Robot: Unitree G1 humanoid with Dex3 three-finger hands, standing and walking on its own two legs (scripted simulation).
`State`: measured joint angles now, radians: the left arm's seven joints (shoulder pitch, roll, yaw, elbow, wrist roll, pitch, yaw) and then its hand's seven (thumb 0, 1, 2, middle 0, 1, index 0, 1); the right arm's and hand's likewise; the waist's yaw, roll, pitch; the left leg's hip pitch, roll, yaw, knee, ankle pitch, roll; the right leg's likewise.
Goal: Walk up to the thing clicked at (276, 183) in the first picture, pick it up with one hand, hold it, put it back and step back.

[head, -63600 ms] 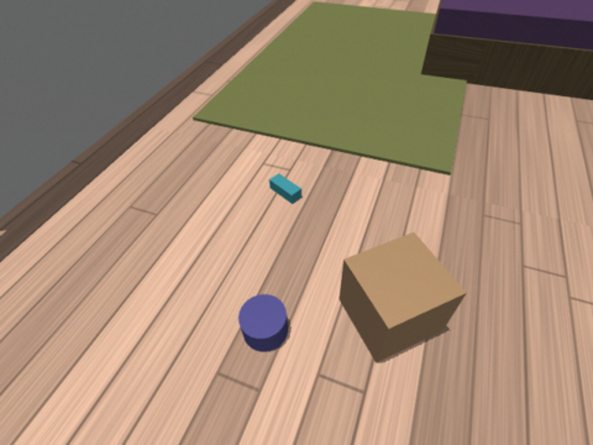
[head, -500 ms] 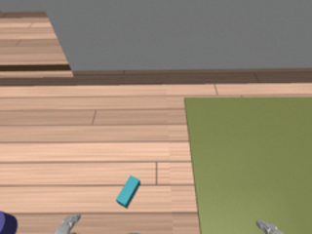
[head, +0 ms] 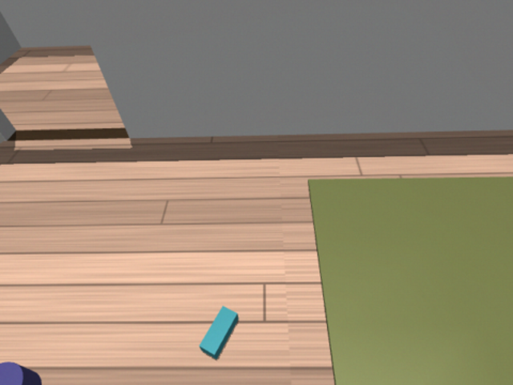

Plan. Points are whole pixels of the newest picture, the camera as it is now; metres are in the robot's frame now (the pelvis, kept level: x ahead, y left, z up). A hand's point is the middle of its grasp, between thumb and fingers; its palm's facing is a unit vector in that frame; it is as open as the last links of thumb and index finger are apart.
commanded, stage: stand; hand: left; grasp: from above
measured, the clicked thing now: (219, 331) +0.45 +0.21 -0.75
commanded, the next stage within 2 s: step back in 1.78 s
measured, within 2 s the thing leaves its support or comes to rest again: neither
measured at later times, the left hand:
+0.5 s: hand out of the picture +0.05 +0.24 -0.16, palm faces +0.00 -0.94 -0.34, open 7.4 cm
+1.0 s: hand out of the picture +0.08 +0.24 -0.15, palm faces +0.00 -0.94 -0.34, open 7.4 cm
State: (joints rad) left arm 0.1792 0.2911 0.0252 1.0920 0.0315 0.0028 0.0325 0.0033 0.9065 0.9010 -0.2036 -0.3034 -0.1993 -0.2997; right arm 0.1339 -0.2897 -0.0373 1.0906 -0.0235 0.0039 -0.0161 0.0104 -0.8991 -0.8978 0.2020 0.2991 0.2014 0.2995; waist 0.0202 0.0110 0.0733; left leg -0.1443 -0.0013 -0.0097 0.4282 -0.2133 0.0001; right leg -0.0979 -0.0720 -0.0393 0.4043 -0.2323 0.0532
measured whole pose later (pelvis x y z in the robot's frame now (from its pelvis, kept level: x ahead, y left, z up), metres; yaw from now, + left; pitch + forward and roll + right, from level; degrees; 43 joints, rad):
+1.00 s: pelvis +0.01 -0.01 +0.01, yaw +0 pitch -3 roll +0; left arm 0.11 0.32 0.02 1.15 0.02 -0.01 0.01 0.00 0.91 0.90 -0.20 -0.30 -0.20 -0.30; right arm 0.10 -0.33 -0.01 1.14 -0.02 0.00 -0.01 0.01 -0.90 -0.90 0.20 0.30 0.20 0.30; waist 0.00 0.01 0.06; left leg -0.11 0.01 -0.01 0.35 -0.18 -0.01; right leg -0.07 -0.06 -0.04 0.33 -0.20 0.04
